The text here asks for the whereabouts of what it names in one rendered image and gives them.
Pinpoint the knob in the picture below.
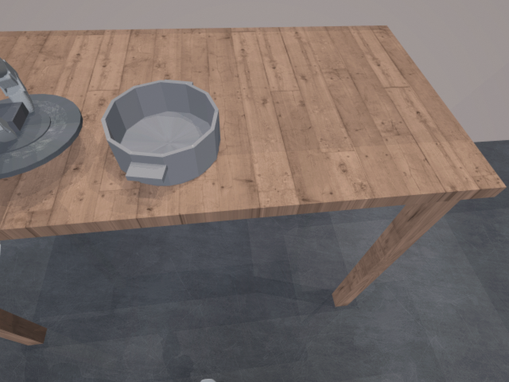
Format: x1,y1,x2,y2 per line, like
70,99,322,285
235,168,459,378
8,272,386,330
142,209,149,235
0,102,29,132

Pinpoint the lid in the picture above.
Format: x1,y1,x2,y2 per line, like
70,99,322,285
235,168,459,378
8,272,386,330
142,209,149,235
0,94,83,179

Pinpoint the table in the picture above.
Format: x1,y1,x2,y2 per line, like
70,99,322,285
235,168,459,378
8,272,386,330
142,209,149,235
0,25,507,345

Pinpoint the robot left hand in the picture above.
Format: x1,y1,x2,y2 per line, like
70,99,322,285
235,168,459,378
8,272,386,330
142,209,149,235
0,57,34,142

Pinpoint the pot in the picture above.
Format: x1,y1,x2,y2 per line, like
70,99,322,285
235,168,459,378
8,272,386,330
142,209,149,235
101,80,220,186

